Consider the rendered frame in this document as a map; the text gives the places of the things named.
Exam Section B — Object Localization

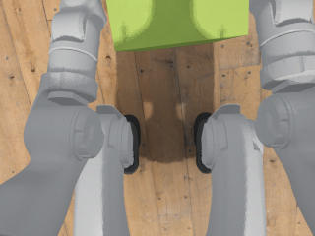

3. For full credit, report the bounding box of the carton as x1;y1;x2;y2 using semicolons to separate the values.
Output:
106;0;249;52

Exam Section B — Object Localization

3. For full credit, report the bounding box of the left robot upper arm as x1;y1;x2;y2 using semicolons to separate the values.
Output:
0;105;104;236

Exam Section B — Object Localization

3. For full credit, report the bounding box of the left robot shin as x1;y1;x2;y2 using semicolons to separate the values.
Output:
95;104;134;168

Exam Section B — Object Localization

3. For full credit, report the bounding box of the right robot upper arm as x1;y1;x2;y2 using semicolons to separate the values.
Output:
254;91;315;236

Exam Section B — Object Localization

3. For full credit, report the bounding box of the robot right foot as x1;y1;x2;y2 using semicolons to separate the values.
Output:
194;112;212;174

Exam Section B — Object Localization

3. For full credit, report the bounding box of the right robot forearm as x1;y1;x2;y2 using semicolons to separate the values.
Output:
249;0;315;94

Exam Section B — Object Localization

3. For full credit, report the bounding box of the left robot forearm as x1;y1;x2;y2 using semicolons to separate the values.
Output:
23;0;107;143

